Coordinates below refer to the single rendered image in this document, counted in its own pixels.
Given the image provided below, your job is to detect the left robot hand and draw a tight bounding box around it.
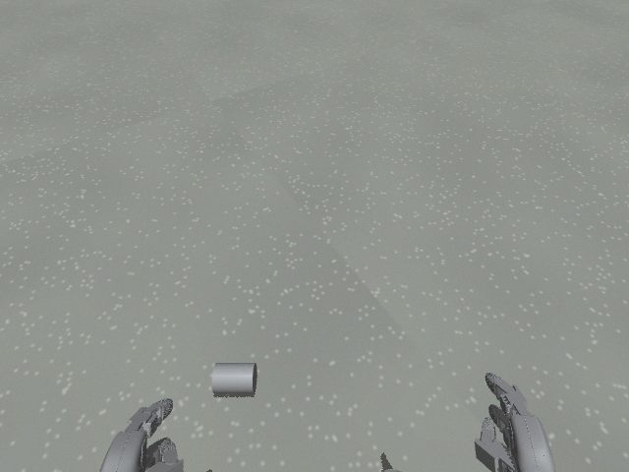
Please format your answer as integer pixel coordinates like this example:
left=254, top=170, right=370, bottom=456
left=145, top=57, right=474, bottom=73
left=99, top=398, right=184, bottom=472

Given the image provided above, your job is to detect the can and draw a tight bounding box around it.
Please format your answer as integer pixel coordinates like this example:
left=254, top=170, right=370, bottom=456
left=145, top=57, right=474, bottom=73
left=211, top=363, right=257, bottom=393

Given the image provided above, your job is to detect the right robot hand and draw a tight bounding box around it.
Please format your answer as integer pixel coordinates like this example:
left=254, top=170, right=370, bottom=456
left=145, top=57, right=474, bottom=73
left=475, top=373, right=555, bottom=472

